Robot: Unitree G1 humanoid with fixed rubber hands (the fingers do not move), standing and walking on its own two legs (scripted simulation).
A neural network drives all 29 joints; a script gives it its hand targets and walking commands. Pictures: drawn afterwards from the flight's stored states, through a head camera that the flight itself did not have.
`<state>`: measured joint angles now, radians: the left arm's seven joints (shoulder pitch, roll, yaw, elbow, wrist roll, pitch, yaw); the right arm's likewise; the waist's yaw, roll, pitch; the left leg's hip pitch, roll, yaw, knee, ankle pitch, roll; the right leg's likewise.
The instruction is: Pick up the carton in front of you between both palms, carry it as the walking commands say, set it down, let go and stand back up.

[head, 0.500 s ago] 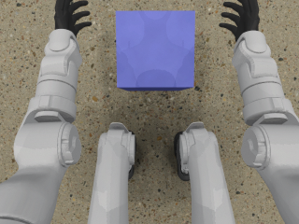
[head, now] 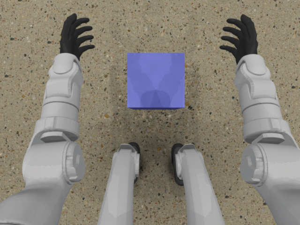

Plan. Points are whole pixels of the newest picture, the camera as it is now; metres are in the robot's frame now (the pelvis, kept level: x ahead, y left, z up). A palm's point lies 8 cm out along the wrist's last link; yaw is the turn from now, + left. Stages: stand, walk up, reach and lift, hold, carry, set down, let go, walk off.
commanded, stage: set down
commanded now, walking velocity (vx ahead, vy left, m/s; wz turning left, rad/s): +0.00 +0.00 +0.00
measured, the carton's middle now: (155, 85) +0.48 +0.00 -0.47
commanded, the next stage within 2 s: let go in 0.06 s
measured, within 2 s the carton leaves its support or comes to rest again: neither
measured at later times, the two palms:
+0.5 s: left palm (29, 92) +0.39 +0.22 +0.02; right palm (296, 90) +0.39 -0.22 +0.02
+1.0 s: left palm out of the picture +0.25 +0.23 +0.11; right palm out of the picture +0.26 -0.24 +0.11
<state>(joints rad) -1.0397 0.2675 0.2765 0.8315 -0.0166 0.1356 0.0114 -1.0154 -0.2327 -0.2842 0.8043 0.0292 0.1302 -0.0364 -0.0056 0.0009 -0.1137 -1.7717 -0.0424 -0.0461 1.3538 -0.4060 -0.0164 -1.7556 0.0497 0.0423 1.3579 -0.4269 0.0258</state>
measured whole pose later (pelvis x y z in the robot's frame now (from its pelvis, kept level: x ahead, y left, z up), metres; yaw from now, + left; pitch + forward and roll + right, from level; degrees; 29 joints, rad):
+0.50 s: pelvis +0.06 +0.00 +0.12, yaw +0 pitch +33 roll +0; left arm -0.40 0.19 0.19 0.61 0.05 0.06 -0.03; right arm -0.39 -0.18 -0.19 0.61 -0.05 0.05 0.04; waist 0.00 0.00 -0.10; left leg -1.10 -0.03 -0.05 0.83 -0.30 -0.01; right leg -1.09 0.03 0.05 0.83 -0.32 0.01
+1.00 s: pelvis +0.10 +0.00 +0.18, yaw +0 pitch +2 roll +0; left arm 0.24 0.21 0.05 0.44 0.00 0.04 -0.07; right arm 0.24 -0.21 -0.05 0.45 0.00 0.04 0.07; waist 0.00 0.00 0.03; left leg -0.21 -0.02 -0.05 0.42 -0.24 0.00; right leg -0.20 0.02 0.06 0.42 -0.26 0.00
